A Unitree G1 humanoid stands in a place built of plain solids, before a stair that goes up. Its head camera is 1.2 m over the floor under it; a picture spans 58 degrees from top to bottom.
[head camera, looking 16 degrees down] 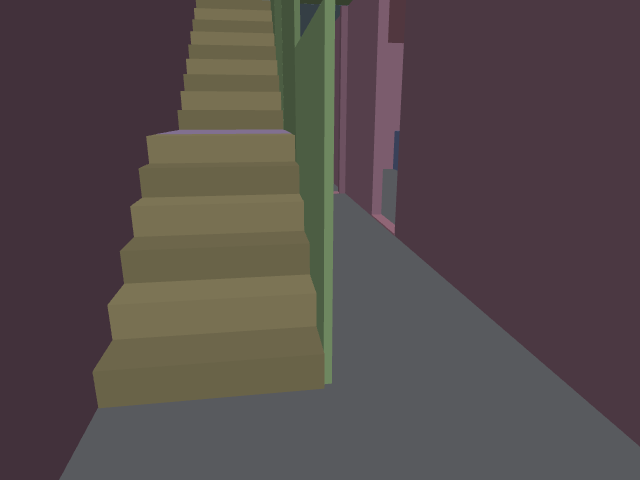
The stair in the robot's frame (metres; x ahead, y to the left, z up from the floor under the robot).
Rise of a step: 0.18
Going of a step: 0.27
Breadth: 0.98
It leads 8 degrees to the left of straight ahead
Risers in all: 6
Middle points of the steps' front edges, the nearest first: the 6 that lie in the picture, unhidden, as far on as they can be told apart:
1.65 0.46 0.18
1.91 0.50 0.36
2.18 0.54 0.54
2.44 0.58 0.72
2.71 0.62 0.90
2.98 0.65 1.07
